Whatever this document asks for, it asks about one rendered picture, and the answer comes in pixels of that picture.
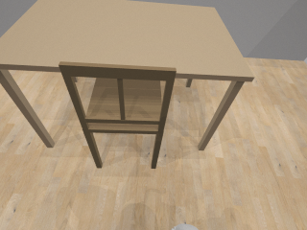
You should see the chair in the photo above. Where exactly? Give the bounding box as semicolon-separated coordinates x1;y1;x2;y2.
59;61;177;169

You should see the table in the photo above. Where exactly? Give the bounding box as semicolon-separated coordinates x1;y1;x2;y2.
0;0;255;150

